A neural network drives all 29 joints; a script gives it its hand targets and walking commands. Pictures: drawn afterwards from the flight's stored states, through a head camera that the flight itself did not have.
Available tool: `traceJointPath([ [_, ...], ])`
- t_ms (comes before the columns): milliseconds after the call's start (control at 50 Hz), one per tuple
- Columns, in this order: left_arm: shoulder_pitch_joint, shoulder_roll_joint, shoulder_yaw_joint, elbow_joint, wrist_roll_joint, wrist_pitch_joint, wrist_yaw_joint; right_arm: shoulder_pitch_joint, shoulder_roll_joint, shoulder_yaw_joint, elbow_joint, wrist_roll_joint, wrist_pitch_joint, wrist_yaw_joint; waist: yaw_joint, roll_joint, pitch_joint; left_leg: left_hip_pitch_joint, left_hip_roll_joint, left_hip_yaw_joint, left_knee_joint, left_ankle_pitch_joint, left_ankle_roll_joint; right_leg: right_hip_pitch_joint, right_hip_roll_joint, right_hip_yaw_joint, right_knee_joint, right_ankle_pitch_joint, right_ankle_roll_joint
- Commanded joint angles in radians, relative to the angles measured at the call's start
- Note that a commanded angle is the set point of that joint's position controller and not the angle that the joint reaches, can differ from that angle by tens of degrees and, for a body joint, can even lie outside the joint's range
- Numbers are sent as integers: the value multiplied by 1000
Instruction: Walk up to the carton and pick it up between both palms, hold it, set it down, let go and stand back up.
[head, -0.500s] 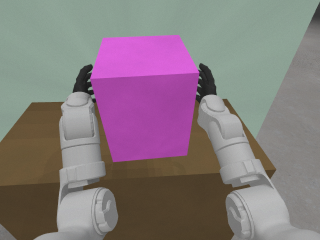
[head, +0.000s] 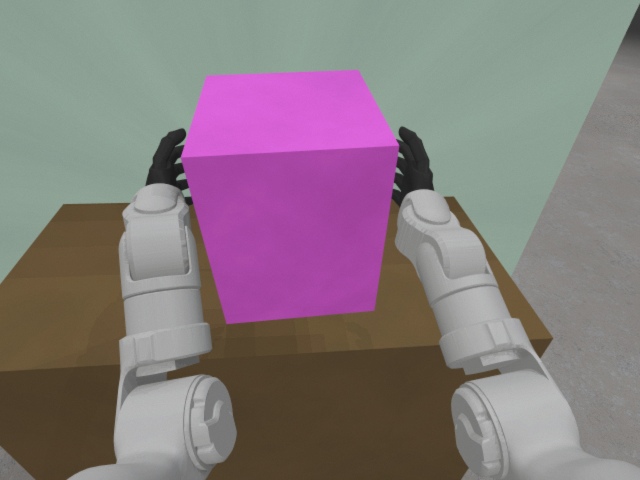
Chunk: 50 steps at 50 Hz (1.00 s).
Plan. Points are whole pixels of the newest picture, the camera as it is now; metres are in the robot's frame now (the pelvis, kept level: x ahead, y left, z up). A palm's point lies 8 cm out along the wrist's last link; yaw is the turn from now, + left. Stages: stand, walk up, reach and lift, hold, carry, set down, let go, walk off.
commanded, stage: hold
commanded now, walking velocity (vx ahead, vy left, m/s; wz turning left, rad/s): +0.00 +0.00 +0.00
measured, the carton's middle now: (292, 196) +0.42 +0.02 +0.20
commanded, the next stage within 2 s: set down in 0.20 s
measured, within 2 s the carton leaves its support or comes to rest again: neither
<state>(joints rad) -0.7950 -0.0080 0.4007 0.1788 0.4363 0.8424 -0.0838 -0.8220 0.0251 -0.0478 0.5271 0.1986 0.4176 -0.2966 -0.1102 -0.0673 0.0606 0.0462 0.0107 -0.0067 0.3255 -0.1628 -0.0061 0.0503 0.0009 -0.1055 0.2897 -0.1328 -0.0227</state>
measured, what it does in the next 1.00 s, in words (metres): stands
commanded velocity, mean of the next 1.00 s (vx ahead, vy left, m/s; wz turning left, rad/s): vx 0.00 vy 0.00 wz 0.00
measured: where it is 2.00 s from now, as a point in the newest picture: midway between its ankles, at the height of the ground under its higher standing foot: outside the picture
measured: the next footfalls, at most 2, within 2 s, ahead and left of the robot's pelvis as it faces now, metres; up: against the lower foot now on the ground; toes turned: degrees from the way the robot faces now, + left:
none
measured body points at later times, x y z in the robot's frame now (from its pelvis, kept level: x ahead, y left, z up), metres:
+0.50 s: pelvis +0.00 +0.00 +0.00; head -0.07 +0.03 +0.44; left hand +0.38 +0.17 +0.25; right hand +0.38 -0.12 +0.25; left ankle +0.03 +0.12 -0.75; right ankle +0.04 -0.10 -0.75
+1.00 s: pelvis +0.03 +0.01 +0.00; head +0.01 +0.05 +0.45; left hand +0.43 +0.15 +0.17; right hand +0.41 -0.14 +0.18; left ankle +0.03 +0.12 -0.75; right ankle +0.04 -0.10 -0.75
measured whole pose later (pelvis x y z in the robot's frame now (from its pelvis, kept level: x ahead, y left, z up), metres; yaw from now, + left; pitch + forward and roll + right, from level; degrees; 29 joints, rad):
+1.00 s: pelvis +0.03 +0.01 +0.00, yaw +1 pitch -10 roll -1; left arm -0.66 -0.07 0.31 0.29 0.38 0.49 0.02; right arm -0.68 0.03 -0.12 0.68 0.07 -0.09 -0.20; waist -0.09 -0.09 0.12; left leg 0.04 0.01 -0.02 0.34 -0.21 0.00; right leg 0.08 0.00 -0.12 0.25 -0.15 -0.01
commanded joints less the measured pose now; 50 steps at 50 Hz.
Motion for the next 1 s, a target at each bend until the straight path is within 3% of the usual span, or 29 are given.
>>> traceJointPath([
  [0,-716,-486,-430,-107,-192,-70,-166,-767,503,305,-241,97,-47,143,-12,89,-414,-64,-63,61,-54,166,-9,222,57,0,2,143,67],
  [180,-719,-490,-430,-102,-191,-71,-166,-764,502,301,-232,92,-45,145,-10,94,-397,-74,-61,60,-60,150,-7,212,56,1,0,126,64],
  [200,-706,-498,-455,-122,-202,-61,-163,-773,514,325,-249,95,-49,149,20,103,-418,-54,-67,50,-47,182,-6,211,54,4,-12,143,57],
  [260,-715,-505,-476,-154,-216,-60,-153,-785,514,333,-266,101,-64,149,9,97,-444,-8,-68,49,-20,241,-13,191,58,-1,-11,174,55],
  [300,-721,-501,-465,-137,-207,-72,-154,-792,511,315,-255,82,-82,151,6,89,-421,-16,-70,52,-26,200,-7,179,54,-3,-19,141,56],
  [440,-701,-468,-355,42,-119,-197,-176,-783,460,137,-107,-108,-267,199,23,76,-297,-87,-50,75,-109,-51,22,152,25,-36,-54,-77,53],
  [540,-609,-450,-307,150,-72,-279,-180,-678,391,4,31,-255,-406,232,13,69,-200,-72,-38,95,-143,-95,22,149,15,-66,-72,-140,47],
  [640,-602,-480,-379,92,-116,-355,-147,-654,393,17,41,-276,-505,244,6,76,-282,5,-38,99,-92,112,-9,155,20,-77,-59,-1,47],
  [720,-630,-530,-485,19,-164,-428,-103,-668,420,98,-1,-244,-573,243,5,102,-456,92,-40,82,-5,353,-47,181,30,-76,-27,208,47],
  [820,-604,-562,-560,-28,-185,-471,-64,-660,448,221,-73,-188,-598,237,24,96,-595,102,-43,57,51,527,-61,256,33,-55,16,436,62],
  [900,-569,-558,-562,-52,-181,-453,-54,-635,453,279,-92,-150,-574,231,39,75,-586,75,-48,46,51,527,-50,283,29,-38,29,509,69],
  [980,-536,-538,-522,-30,-160,-414,-62,-614,430,265,-65,-143,-542,231,46,65,-502,46,-49,50,22,440,-37,268,25,-34,17,461,69],
])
